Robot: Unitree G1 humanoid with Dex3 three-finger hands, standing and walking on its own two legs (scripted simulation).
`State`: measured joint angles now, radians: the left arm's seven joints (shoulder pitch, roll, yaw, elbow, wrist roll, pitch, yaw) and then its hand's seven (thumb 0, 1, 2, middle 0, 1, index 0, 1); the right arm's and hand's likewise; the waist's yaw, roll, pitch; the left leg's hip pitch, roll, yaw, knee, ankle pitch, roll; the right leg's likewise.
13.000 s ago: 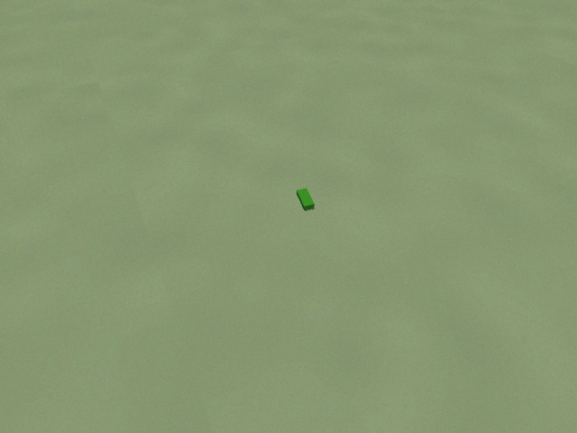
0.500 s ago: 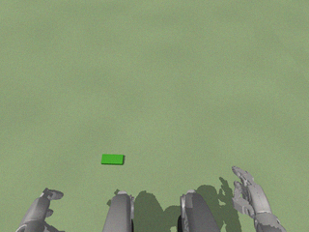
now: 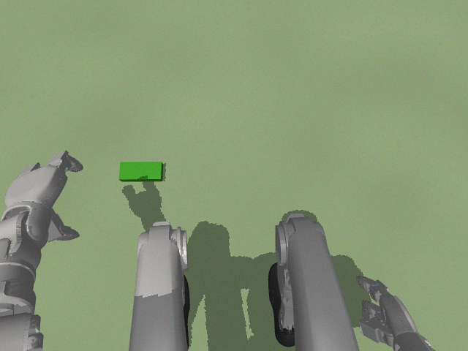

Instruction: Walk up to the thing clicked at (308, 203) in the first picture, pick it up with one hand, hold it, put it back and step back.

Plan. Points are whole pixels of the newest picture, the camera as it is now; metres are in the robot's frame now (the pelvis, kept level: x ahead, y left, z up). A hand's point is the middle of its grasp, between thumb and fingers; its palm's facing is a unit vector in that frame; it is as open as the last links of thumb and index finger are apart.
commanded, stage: rise first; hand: left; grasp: from above
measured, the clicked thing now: (141, 171) +0.50 +0.25 -0.41
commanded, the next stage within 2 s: approach in 1.26 s
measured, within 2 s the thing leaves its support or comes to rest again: neither
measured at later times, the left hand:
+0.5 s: hand (82, 184) +0.42 +0.32 -0.22, palm faces -0.46 -0.06 -0.89, open 13.6 cm
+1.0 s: hand (94, 177) +0.45 +0.32 -0.27, palm faces -0.45 -0.02 -0.90, open 13.3 cm
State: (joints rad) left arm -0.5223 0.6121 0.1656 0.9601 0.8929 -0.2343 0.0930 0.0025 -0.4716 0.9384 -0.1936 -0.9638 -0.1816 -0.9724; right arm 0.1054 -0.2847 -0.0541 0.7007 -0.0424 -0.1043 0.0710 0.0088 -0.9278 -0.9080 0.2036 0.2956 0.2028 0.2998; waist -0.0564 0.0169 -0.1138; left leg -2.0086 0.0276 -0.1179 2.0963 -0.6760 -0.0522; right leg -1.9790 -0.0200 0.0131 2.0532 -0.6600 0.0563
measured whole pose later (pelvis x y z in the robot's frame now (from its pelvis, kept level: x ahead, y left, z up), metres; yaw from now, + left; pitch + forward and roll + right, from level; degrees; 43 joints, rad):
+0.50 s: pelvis -0.01 +0.02 -0.08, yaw -3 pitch +32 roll -8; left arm -0.81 0.76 0.14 1.31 1.26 -0.35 0.31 0.00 -0.40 0.93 -0.19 -0.83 -0.18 -0.84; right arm 0.13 -0.27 0.00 0.76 -0.13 -0.01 0.12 0.00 -0.90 -0.90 0.20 0.30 0.20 0.30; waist -0.17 -0.01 -0.07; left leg -2.25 -0.01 -0.16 2.35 -0.66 -0.03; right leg -2.17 -0.01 0.01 2.26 -0.65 0.06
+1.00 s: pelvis +0.00 +0.02 -0.10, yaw -4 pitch +33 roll -8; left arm -0.89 0.80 0.15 1.44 1.36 -0.35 0.44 0.00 -0.36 0.86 -0.23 -0.82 -0.23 -0.82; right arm 0.10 -0.26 0.02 0.77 -0.19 -0.01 0.15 0.00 -0.91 -0.90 0.20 0.30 0.20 0.30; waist -0.21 -0.03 -0.06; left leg -2.32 -0.01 -0.16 2.43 -0.70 -0.03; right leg -2.24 0.00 0.02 2.34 -0.69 0.08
